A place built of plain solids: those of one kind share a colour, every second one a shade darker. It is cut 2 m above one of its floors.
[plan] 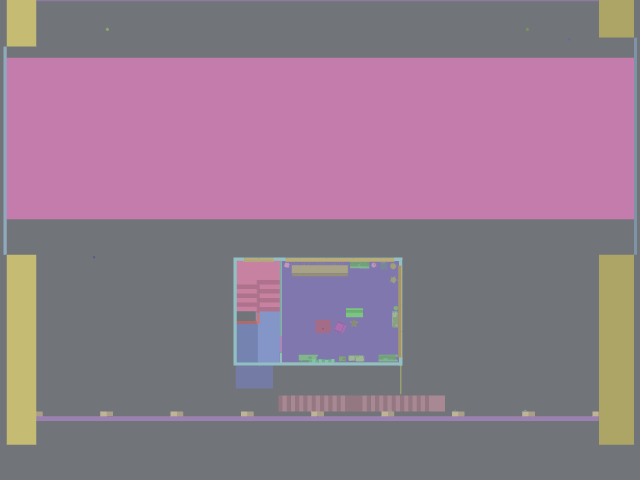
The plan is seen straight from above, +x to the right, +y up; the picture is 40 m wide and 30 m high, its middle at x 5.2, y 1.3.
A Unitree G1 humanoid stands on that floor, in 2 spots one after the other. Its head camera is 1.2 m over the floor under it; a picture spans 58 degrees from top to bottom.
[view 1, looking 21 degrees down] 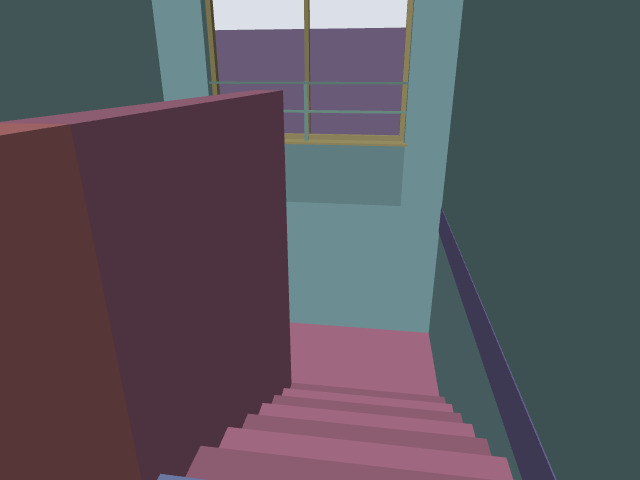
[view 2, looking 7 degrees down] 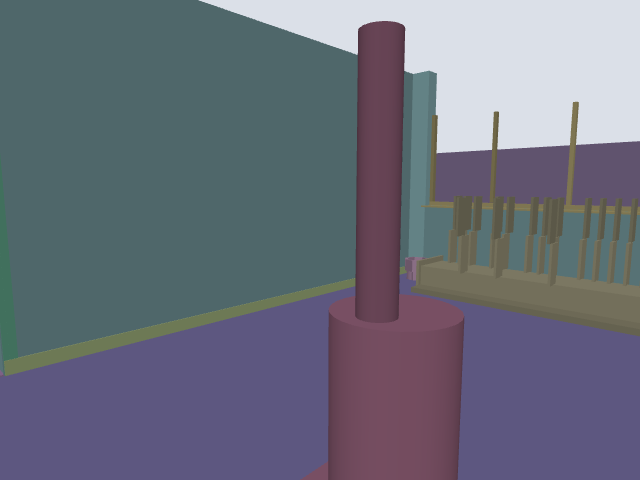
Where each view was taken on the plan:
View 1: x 2.09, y -4.11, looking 98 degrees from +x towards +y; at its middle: wall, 4.45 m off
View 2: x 6.10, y -5.20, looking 134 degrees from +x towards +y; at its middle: wall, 4.77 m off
